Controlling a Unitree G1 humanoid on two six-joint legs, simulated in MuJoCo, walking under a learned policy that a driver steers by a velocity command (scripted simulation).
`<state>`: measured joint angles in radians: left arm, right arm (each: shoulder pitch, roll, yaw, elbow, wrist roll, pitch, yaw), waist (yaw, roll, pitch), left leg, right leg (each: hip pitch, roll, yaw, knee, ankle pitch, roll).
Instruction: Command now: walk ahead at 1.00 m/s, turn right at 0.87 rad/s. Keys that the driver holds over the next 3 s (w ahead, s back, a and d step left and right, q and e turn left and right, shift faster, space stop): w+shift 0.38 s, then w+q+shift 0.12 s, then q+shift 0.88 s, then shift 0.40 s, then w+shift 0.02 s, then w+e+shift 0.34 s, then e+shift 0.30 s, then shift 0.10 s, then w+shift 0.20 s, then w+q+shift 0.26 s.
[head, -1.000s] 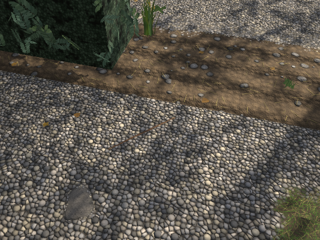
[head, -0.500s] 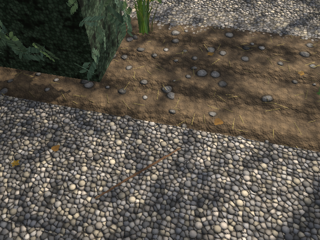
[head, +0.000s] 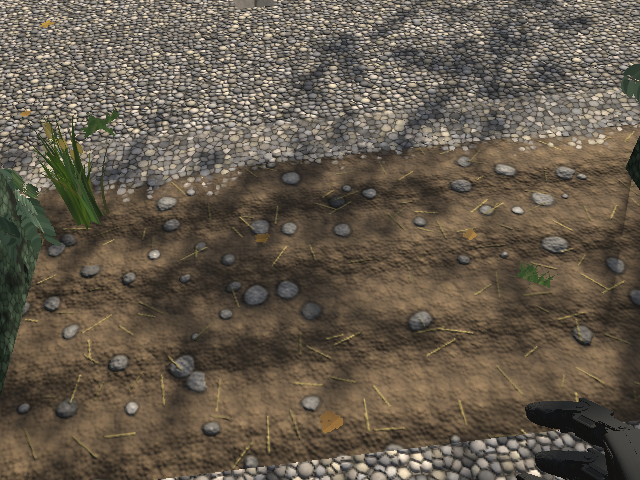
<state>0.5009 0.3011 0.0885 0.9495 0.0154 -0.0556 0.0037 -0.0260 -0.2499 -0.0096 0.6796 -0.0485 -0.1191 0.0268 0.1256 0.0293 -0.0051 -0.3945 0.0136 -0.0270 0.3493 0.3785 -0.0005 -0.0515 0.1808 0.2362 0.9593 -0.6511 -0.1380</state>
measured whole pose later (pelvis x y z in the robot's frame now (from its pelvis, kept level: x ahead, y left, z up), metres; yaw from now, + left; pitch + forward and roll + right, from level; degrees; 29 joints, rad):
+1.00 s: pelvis +0.83 -0.05 -0.07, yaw +16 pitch +3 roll -1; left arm -0.06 0.26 0.01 0.59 0.01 -0.07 0.04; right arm 0.22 -0.31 -0.07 0.66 0.02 0.01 -0.03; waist -0.05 0.01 0.07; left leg -0.37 -0.21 -0.19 0.45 -0.09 0.12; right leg -0.65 0.01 0.23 0.93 -0.31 0.10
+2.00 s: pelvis +0.95 -0.06 -0.06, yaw +43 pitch +3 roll +1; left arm 0.25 0.28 0.06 0.76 -0.04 -0.02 -0.02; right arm 0.24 -0.27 -0.06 0.71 0.02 -0.04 -0.01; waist -0.01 0.01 -0.08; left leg -0.18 0.02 0.06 0.39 -0.26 0.01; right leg -0.37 -0.05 -0.05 0.72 -0.38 -0.06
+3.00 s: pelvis +1.35 +0.08 -0.06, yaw +16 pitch +2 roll +0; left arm 0.40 0.27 0.02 0.70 0.04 -0.06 0.00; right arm 0.25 -0.30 -0.07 0.73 -0.03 0.00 0.08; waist 0.02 0.04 -0.05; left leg -0.71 -0.01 -0.06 1.09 -0.13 -0.01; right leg -0.06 -0.01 -0.12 0.33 -0.31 -0.02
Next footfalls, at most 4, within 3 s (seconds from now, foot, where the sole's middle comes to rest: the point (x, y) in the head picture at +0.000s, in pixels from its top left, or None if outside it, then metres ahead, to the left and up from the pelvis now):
0.02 left None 0.13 0.15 -0.84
0.36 right None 0.49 -0.08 -0.84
0.74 left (393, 330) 0.92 0.00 -0.84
1.18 right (444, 278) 1.10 -0.13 -0.84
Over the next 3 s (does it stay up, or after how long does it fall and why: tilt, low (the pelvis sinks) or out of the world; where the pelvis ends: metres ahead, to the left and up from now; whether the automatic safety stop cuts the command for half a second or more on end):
stays up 1.35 0.08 -0.06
